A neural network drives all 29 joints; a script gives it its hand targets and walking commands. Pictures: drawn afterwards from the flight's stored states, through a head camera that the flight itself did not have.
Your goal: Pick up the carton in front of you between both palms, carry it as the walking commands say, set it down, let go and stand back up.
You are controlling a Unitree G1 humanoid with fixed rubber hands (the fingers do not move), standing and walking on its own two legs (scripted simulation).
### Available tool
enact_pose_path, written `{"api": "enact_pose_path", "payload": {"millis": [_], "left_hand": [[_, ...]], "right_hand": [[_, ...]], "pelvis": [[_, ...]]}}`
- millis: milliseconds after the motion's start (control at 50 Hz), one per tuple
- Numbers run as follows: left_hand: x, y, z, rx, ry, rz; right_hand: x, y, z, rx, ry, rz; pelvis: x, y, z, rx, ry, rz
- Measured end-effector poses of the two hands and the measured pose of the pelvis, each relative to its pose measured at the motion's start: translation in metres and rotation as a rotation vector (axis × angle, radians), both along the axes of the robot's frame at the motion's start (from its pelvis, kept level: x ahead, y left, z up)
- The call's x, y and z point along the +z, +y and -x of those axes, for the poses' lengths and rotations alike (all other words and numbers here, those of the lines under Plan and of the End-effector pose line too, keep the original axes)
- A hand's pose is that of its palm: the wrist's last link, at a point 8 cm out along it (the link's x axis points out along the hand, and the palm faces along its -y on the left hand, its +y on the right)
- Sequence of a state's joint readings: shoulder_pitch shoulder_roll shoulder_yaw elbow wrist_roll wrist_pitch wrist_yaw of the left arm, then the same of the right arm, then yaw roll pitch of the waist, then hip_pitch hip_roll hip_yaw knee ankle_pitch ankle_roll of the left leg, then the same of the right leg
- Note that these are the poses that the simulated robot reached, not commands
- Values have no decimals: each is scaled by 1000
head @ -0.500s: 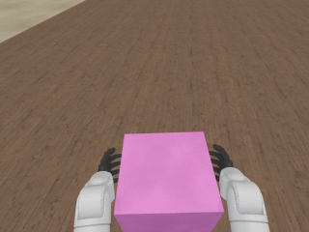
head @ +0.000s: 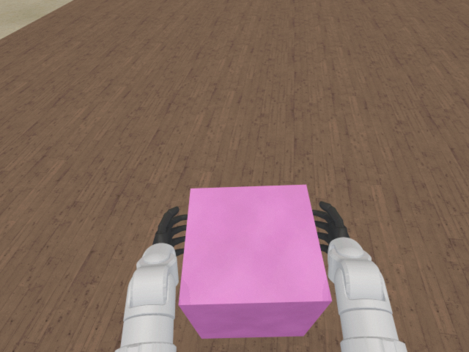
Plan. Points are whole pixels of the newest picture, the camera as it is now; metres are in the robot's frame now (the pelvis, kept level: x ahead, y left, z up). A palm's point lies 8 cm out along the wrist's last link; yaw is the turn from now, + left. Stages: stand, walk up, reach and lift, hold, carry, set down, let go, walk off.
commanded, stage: carry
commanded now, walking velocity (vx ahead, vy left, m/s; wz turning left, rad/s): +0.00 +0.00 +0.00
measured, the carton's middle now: (250, 266) +0.29 +0.00 -0.04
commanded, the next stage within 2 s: none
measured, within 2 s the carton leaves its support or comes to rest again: neither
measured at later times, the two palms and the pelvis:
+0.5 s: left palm (156, 253) +0.28 +0.16 +0.04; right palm (330, 247) +0.29 -0.14 +0.04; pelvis +0.00 +0.01 +0.00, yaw +0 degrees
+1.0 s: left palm (172, 219) +0.35 +0.14 +0.05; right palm (331, 213) +0.36 -0.16 +0.04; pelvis +0.06 -0.01 +0.01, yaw +1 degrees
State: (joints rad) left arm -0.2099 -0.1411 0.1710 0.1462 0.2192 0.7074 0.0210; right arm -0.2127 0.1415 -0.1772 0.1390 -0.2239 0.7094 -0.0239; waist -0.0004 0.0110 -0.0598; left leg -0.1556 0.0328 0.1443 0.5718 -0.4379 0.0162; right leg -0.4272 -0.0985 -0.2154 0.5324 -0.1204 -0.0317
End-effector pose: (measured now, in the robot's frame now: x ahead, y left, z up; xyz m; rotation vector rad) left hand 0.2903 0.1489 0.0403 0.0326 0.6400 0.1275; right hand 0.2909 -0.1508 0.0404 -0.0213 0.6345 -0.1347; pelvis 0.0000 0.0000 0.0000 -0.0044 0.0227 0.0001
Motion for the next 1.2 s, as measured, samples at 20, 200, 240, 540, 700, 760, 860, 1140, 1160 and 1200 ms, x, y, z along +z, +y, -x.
{"api": "enact_pose_path", "payload": {"millis": [20,200,240,540,700,760,860,1140,1160,1200], "left_hand": [[0,1,0,0,3,0],[-1,6,5,4,21,1],[-1,7,5,5,21,1],[-1,14,7,7,21,3],[-1,16,8,7,21,3],[-1,16,8,5,26,-1],[4,10,-12,1,34,-11],[16,0,-98,36,27,3],[18,2,-107,33,21,3],[20,7,-126,26,13,5]], "right_hand": [[0,1,0,0,3,0],[-1,6,3,7,21,2],[-1,7,3,7,21,2],[-1,14,5,9,21,2],[-1,16,6,10,21,2],[0,16,5,15,26,6],[1,10,-14,16,33,3],[17,0,-110,38,27,-5],[19,2,-118,36,21,-4],[21,7,-135,30,13,-1]], "pelvis": [[0,0,0,0,0,0],[0,4,1,2,-6,2],[0,5,1,2,-6,2],[-1,11,4,4,-8,4],[0,14,4,5,-9,4],[1,14,0,2,-14,6],[6,8,-23,-2,-8,8],[24,-9,-107,20,43,-16],[25,-6,-116,19,44,-15],[25,0,-134,15,46,-12]]}}
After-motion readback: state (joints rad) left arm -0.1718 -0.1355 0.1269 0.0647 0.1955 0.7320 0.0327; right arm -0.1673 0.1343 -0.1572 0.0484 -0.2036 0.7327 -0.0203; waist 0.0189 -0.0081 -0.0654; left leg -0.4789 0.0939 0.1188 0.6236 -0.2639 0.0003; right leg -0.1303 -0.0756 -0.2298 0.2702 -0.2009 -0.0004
